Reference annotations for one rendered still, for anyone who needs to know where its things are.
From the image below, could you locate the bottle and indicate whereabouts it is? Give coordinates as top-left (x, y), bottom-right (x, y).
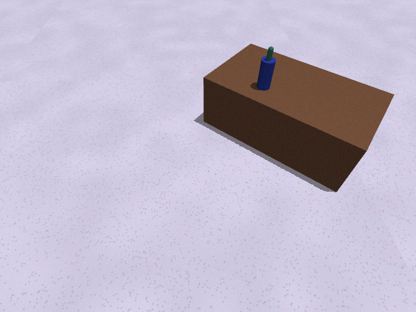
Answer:
top-left (257, 47), bottom-right (276, 90)

